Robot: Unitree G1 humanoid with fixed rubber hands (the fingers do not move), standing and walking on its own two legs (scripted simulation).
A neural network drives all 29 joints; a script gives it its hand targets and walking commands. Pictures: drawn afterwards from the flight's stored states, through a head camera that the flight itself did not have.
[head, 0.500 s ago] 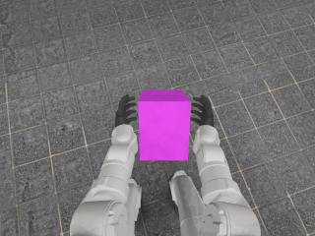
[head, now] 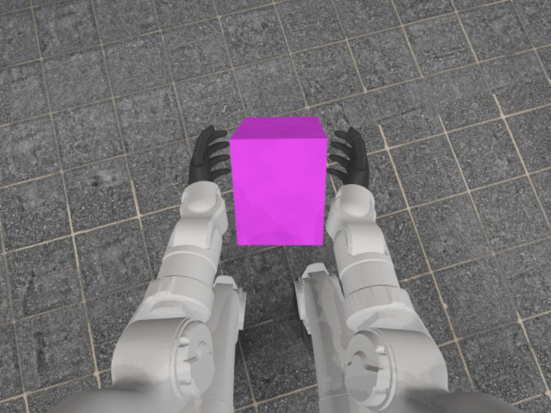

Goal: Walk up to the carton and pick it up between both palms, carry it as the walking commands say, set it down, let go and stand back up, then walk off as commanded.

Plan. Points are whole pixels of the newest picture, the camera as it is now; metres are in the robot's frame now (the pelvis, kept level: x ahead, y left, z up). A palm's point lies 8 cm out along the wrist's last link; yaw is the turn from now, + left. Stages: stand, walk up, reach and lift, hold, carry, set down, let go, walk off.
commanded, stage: set down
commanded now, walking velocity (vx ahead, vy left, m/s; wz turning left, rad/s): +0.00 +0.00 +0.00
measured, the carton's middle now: (280, 175) +0.44 -0.03 -0.21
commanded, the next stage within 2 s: none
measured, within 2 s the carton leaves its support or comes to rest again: neither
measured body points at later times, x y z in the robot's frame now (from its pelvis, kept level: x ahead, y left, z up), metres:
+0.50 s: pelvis -0.02 +0.01 -0.07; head +0.25 -0.01 +0.29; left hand +0.45 +0.10 -0.18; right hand +0.44 -0.13 -0.18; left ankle +0.06 +0.13 -0.58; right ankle +0.10 -0.11 -0.58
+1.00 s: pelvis -0.03 +0.01 -0.14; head +0.29 +0.00 +0.19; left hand +0.47 +0.10 -0.27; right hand +0.46 -0.13 -0.27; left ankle +0.06 +0.13 -0.58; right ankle +0.10 -0.11 -0.58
